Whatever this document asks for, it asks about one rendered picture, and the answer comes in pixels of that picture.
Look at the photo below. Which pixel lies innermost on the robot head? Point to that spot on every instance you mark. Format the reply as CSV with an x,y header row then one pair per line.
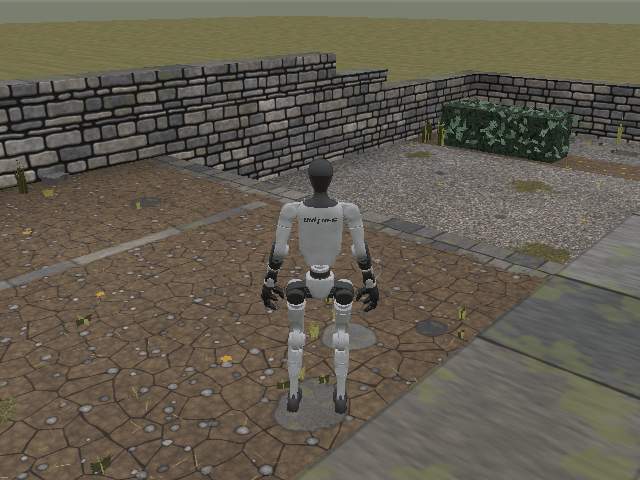
x,y
320,173

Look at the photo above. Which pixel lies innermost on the right robot hand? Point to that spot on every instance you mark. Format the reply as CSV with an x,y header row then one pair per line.
x,y
373,297

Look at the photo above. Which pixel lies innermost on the robot right forearm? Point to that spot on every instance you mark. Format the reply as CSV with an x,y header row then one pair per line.
x,y
366,269

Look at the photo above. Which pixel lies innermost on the left robot hand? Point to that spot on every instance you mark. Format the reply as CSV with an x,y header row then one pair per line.
x,y
267,295

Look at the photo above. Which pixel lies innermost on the robot left forearm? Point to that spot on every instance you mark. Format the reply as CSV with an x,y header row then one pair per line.
x,y
273,268

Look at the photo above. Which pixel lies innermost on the left robot foot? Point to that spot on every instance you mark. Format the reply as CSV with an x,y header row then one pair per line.
x,y
293,404

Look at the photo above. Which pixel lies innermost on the left robot upper arm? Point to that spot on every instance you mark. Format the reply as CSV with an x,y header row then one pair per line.
x,y
288,212

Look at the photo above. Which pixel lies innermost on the right robot upper arm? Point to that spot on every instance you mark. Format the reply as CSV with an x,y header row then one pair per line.
x,y
351,212

